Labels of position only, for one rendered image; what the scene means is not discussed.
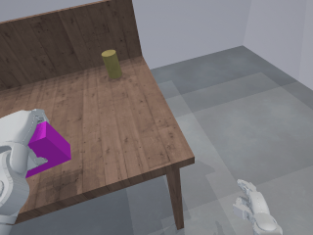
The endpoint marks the right robot forearm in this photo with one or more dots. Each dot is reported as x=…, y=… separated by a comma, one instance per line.
x=265, y=224

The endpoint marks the robot left hand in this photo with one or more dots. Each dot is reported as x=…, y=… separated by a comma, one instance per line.
x=19, y=127

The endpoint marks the table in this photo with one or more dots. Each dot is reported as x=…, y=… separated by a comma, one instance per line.
x=121, y=131

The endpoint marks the robot right hand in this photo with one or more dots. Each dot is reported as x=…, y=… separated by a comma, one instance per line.
x=244, y=207

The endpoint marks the left robot forearm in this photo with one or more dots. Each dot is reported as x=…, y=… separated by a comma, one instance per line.
x=14, y=189

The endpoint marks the sponge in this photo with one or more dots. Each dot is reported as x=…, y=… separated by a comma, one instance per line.
x=47, y=143

